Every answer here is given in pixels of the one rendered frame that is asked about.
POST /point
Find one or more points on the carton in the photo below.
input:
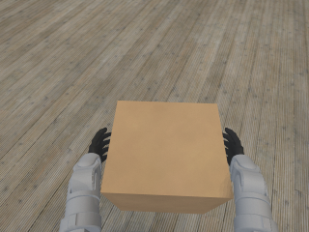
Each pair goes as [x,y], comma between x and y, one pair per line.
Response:
[166,157]

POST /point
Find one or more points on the robot left forearm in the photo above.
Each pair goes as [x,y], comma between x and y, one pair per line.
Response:
[83,196]

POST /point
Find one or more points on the left robot hand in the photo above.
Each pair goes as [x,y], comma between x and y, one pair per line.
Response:
[98,143]

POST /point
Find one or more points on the right robot hand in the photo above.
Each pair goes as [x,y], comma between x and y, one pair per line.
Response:
[233,144]

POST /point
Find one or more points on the robot right forearm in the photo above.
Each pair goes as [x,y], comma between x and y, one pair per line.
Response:
[253,212]

